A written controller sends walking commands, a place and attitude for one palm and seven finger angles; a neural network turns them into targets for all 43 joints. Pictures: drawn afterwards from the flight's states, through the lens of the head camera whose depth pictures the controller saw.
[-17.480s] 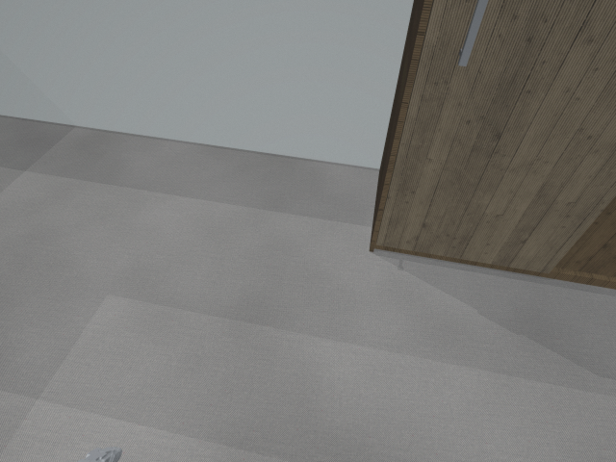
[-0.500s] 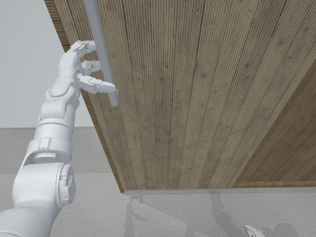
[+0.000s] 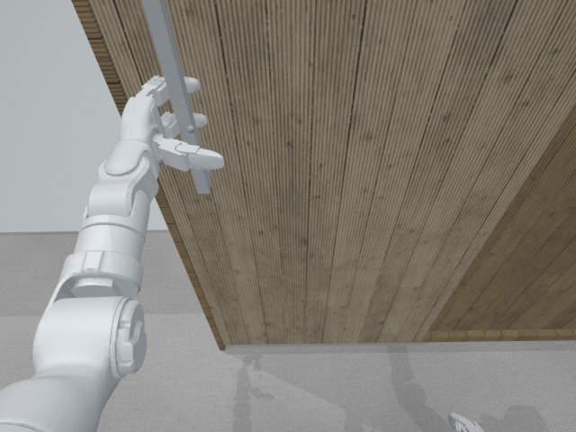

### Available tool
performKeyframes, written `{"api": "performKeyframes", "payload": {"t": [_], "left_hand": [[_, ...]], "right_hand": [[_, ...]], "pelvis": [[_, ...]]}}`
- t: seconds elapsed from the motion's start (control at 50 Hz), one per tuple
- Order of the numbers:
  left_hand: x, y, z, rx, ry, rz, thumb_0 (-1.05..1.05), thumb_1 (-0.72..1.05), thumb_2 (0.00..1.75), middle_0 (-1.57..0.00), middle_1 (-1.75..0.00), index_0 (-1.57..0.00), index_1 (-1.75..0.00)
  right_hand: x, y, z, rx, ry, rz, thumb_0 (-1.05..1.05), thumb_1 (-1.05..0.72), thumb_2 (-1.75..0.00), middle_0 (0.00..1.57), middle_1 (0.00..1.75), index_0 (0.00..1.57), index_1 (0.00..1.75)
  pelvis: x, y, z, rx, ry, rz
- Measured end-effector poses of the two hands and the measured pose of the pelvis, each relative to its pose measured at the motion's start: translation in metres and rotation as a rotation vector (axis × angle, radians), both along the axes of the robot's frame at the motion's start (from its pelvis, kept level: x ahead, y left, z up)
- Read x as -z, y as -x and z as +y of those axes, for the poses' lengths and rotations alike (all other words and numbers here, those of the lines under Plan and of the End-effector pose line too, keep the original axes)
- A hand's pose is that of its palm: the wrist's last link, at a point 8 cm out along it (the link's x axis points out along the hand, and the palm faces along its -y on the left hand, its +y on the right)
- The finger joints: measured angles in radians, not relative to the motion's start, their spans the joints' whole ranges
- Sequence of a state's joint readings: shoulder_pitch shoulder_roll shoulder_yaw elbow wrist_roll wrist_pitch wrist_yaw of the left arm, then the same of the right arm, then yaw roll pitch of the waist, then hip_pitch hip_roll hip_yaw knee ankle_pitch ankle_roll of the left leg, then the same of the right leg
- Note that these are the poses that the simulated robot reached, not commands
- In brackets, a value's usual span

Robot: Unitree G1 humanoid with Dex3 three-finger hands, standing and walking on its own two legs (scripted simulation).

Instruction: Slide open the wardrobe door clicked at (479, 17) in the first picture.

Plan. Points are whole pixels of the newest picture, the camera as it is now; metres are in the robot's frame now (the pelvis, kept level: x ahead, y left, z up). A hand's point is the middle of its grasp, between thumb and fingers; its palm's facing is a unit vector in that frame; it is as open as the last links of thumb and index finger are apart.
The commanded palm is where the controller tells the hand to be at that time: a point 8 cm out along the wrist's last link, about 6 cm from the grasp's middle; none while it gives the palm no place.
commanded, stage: slide the fingers in behind the handle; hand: left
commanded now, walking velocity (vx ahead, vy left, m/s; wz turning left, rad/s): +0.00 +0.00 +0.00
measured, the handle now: (183, 90) +0.50 +0.15 +0.24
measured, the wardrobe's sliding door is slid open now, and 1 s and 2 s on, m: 0.00 0.00 0.00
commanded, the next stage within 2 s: grip the handle and tug to test in 0.48 s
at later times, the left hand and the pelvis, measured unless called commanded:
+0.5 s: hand (187, 128) +0.46 +0.14 +0.21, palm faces +0.01 -1.00 +0.00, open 14.0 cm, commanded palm +0.43 +0.19 +0.21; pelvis +0.00 +0.00 +0.00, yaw +0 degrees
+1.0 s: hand (190, 127) +0.46 +0.14 +0.21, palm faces +0.02 -1.00 -0.01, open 9.8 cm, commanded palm +0.44 +0.19 +0.21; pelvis +0.00 +0.01 +0.00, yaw +0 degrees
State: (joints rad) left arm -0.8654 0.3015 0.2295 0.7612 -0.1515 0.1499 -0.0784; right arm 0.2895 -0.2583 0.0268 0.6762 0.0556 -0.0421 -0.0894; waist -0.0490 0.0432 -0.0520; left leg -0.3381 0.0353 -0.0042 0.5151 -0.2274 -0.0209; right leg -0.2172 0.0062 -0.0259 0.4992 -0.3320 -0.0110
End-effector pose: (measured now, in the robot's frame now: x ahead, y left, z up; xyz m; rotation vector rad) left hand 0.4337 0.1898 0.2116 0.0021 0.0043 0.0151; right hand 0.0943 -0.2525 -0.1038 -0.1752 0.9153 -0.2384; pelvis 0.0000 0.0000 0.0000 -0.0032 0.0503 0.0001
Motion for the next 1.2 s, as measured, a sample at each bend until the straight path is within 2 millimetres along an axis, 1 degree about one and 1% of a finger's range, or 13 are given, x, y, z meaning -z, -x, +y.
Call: {"api": "performKeyframes", "payload": {"t": [0.12, 0.34, 0.44, 0.54, 0.64, 0.7, 0.82, 0.94, 1.02, 1.12, 1.2], "left_hand": [[0.0, -0.004, -0.005, 0.005, 0.014, -0.005, -0.01, -0.5, 0.3, -0.3, -1.2, -0.3, -1.2], [0.002, -0.004, 0.005, -0.007, 0.004, -0.01, -0.01, -0.5, 0.3, -0.31, -1.2, -0.31, -1.2], [0.001, -0.002, 0.006, 0.002, 0.006, -0.018, -0.01, -0.5, 0.3, -0.3, -1.2, -0.31, -1.2], [0.0, 0.0, 0.003, 0.009, 0.01, -0.015, -0.01, -0.5, 0.3, -0.3, -1.2, -0.3, -1.2], [0.003, -0.001, 0.001, 0.005, 0.007, 0.006, -0.01, -0.5, 0.3, -0.3, -1.2, -0.3, -1.2], [0.002, -0.003, 0.001, 0.0, 0.014, -0.001, -0.01, -0.46, 0.31, -0.3, -1.2, -0.31, -1.2], [0.004, -0.007, 0.004, -0.002, 0.007, 0.007, -0.01, -0.29, 0.39, -0.32, -1.23, -0.33, -1.23], [0.004, -0.01, 0.006, -0.009, 0.0, 0.002, -0.01, -0.05, 0.49, -0.36, -1.27, -0.36, -1.28], [0.002, -0.009, 0.0, 0.006, -0.005, -0.011, 0.0, 0.13, 0.57, -0.37, -1.29, -0.37, -1.3], [0.005, -0.011, -0.006, 0.011, 0.014, 0.006, 0.0, 0.36, 0.67, -0.39, -1.32, -0.4, -1.33], [0.004, -0.01, -0.006, -0.004, 0.006, -0.006, 0.01, 0.55, 0.75, -0.41, -1.35, -0.42, -1.35]], "right_hand": [[0.002, 0.005, -0.001, 0.007, -0.003, 0.014, 0.01, -0.9, -0.9, 0.21, 0.3, 0.2, 0.3], [0.002, 0.012, -0.001, 0.026, -0.003, 0.033, 0.01, -0.9, -0.9, 0.21, 0.3, 0.2, 0.3], [0.002, 0.009, 0.0, 0.021, 0.001, 0.03, 0.01, -0.9, -0.9, 0.21, 0.3, 0.2, 0.3], [0.0, 0.001, 0.003, 0.01, 0.0, 0.012, 0.01, -0.9, -0.9, 0.21, 0.3, 0.2, 0.3], [-0.002, -0.005, 0.008, -0.001, -0.002, -0.006, 0.01, -0.9, -0.9, 0.21, 0.3, 0.2, 0.3], [-0.002, -0.006, 0.01, -0.004, -0.005, -0.011, 0.01, -0.9, -0.9, 0.21, 0.3, 0.2, 0.3], [0.0, 0.0, 0.011, -0.001, -0.005, 0.007, 0.01, -0.9, -0.9, 0.21, 0.3, 0.2, 0.3], [0.004, 0.012, 0.009, 0.006, -0.001, 0.046, 0.01, -0.9, -0.9, 0.21, 0.3, 0.2, 0.3], [0.006, 0.018, 0.008, 0.011, -0.005, 0.06, 0.01, -0.9, -0.9, 0.21, 0.3, 0.2, 0.3], [0.006, 0.019, 0.007, 0.019, -0.005, 0.06, 0.01, -0.9, -0.9, 0.21, 0.3, 0.2, 0.3], [0.004, 0.017, 0.006, 0.024, -0.008, 0.043, 0.01, -0.9, -0.9, 0.21, 0.3, 0.2, 0.3]], "pelvis": [[0.0, -0.001, 0.0, 0.004, -0.001, 0.005], [0.0, -0.004, 0.001, 0.011, -0.001, 0.005], [0.0, -0.004, 0.003, 0.008, 0.001, 0.003], [0.0, -0.004, 0.005, 0.005, 0.002, 0.0], [0.0, -0.002, 0.006, 0.003, 0.002, 0.001], [0.0, -0.002, 0.007, 0.005, 0.002, 0.002], [0.0, -0.001, 0.007, 0.004, 0.003, 0.008], [0.001, -0.001, 0.008, 0.0, 0.004, 0.015], [0.001, -0.002, 0.009, 0.002, 0.004, 0.014], [0.0, -0.003, 0.008, 0.005, 0.003, 0.014], [0.0, -0.003, 0.006, 0.011, 0.002, 0.012]]}}
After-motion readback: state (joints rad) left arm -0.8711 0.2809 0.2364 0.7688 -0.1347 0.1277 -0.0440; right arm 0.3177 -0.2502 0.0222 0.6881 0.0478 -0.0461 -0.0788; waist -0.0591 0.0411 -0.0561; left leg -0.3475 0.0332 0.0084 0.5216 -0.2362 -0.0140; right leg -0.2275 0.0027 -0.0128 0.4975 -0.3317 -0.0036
